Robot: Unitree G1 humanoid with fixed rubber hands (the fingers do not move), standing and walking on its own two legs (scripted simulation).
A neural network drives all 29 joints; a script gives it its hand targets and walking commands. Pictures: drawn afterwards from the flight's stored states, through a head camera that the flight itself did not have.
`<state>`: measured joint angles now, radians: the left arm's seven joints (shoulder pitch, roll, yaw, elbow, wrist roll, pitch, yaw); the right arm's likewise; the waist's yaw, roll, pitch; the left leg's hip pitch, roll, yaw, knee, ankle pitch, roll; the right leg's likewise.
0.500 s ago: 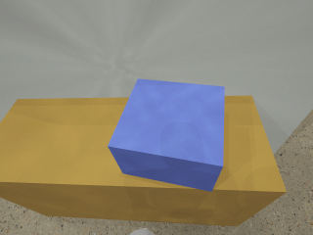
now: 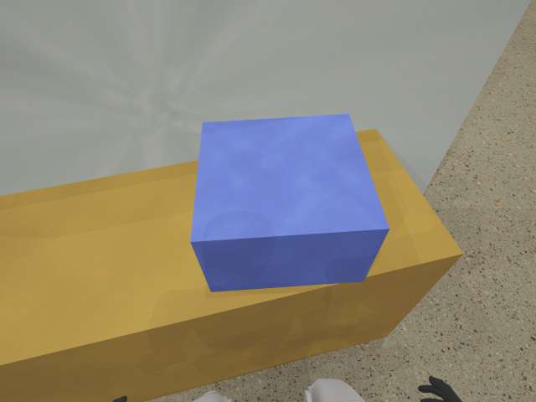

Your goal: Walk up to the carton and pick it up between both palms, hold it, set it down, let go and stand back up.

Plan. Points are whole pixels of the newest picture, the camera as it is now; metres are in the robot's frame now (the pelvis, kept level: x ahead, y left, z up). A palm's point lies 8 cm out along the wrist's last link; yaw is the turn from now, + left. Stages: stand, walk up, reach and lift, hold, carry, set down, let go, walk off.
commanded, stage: walk up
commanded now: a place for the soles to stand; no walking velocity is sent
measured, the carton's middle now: (281, 200) +0.49 -0.02 -0.04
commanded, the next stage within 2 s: none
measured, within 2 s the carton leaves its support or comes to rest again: neither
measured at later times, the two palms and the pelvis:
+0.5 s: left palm out of the picture +0.11 +0.21 -0.10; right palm out of the picture +0.04 -0.25 -0.11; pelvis +0.01 -0.01 +0.01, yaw -4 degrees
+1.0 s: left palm out of the picture +0.08 +0.23 -0.10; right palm out of the picture +0.08 -0.26 -0.10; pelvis +0.02 -0.02 +0.02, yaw +2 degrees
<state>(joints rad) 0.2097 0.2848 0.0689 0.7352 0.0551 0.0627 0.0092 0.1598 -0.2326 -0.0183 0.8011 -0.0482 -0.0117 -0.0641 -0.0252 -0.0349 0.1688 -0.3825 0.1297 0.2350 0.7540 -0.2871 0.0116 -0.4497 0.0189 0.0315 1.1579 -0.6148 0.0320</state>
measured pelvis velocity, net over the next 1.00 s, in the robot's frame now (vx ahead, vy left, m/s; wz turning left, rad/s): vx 0.02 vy -0.02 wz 0.04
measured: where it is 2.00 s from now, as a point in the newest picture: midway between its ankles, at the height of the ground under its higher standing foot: outside the picture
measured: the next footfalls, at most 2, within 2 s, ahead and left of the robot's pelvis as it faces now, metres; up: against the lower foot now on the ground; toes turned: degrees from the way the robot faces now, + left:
right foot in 0.10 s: +0.08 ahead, -0.18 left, +0.00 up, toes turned +4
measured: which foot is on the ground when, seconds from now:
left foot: down 0.00-1.00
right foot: up 0.00-0.08, down 0.10-1.00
